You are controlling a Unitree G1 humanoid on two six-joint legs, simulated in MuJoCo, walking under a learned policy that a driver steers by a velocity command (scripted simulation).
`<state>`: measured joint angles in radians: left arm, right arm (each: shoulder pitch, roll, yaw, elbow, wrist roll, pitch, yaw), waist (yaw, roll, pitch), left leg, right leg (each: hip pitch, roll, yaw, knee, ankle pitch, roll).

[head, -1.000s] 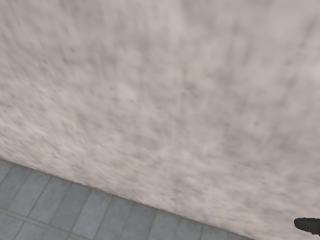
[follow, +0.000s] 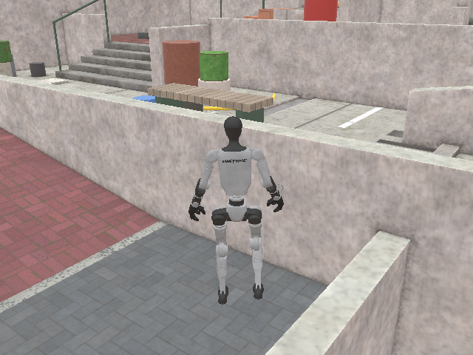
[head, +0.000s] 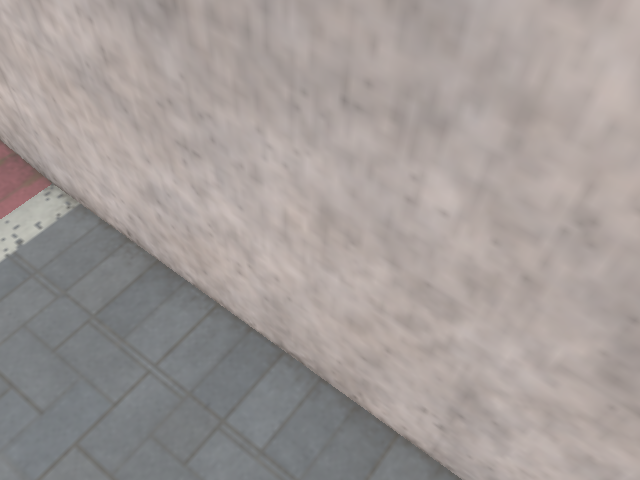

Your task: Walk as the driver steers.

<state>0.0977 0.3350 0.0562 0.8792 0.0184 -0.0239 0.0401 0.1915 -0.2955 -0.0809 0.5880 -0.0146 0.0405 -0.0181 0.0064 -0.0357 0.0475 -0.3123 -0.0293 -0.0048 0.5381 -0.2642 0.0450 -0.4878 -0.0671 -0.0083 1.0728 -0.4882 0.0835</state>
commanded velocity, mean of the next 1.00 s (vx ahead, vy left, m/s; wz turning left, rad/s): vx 0.16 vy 0.08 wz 0.59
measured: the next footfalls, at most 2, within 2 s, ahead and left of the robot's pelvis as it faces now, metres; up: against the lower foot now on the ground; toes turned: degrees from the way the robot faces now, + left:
right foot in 0.34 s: +0.06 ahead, -0.12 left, +0.00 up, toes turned +15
left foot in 0.84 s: -0.04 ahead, +0.24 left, +0.00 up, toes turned +30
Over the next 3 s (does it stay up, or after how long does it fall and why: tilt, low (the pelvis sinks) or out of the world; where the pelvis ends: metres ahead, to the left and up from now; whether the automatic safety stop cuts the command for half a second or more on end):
stays up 0.30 0.54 -0.01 its command is cut before an obstacle after 0.3 s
